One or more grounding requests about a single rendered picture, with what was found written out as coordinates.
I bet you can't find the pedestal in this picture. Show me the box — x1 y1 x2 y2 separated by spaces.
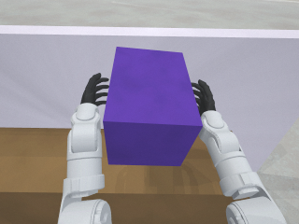
0 127 250 224

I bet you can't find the left robot forearm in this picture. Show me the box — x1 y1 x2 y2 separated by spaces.
57 103 105 224

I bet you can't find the right robot hand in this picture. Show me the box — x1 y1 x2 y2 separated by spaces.
191 79 216 117

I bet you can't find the carton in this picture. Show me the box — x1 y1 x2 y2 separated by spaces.
103 47 203 166

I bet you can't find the left robot hand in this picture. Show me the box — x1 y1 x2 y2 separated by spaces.
80 73 109 106

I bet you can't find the right robot forearm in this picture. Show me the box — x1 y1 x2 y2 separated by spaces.
198 110 287 224

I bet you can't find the right robot upper arm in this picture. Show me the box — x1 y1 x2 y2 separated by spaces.
226 196 286 224

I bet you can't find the left robot upper arm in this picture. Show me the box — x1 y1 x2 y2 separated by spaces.
58 199 112 224

